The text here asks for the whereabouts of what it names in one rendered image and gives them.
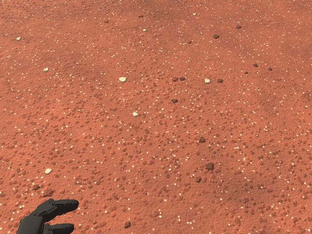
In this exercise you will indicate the left robot hand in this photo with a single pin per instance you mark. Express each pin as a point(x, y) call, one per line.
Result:
point(35, 222)

